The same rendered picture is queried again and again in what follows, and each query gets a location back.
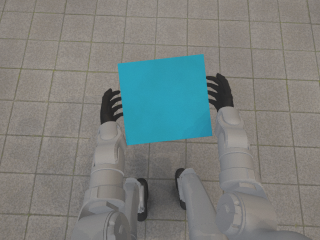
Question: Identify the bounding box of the right robot forearm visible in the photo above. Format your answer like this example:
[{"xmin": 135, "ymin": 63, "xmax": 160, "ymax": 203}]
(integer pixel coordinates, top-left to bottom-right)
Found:
[{"xmin": 214, "ymin": 106, "xmax": 278, "ymax": 226}]

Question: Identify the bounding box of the robot left foot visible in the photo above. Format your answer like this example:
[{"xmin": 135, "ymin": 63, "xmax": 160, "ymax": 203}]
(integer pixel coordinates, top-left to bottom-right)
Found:
[{"xmin": 137, "ymin": 178, "xmax": 149, "ymax": 222}]

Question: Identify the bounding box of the right robot hand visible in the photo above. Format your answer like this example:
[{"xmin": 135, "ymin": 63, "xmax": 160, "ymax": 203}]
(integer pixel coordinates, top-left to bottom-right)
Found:
[{"xmin": 206, "ymin": 73, "xmax": 234, "ymax": 113}]

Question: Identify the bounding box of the left robot shin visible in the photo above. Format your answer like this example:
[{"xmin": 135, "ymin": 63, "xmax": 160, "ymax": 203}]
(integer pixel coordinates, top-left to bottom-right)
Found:
[{"xmin": 125, "ymin": 177, "xmax": 145, "ymax": 213}]

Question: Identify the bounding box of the left robot upper arm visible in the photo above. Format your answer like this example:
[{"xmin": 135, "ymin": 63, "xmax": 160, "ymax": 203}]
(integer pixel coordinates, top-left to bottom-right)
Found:
[{"xmin": 71, "ymin": 210, "xmax": 132, "ymax": 240}]

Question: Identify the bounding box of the left robot forearm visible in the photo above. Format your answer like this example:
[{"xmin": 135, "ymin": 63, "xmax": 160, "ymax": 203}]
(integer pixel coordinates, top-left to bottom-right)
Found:
[{"xmin": 71, "ymin": 121, "xmax": 127, "ymax": 239}]

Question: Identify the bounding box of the carton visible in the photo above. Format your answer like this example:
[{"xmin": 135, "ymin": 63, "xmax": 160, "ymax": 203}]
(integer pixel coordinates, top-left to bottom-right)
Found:
[{"xmin": 117, "ymin": 54, "xmax": 213, "ymax": 146}]

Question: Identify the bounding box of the right robot upper arm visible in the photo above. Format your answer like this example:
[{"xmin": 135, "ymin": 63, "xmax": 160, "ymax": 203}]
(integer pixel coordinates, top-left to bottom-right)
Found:
[{"xmin": 215, "ymin": 191, "xmax": 312, "ymax": 240}]

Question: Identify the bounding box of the left robot hand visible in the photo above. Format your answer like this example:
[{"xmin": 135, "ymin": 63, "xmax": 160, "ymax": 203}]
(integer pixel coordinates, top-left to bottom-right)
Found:
[{"xmin": 100, "ymin": 88, "xmax": 124, "ymax": 125}]

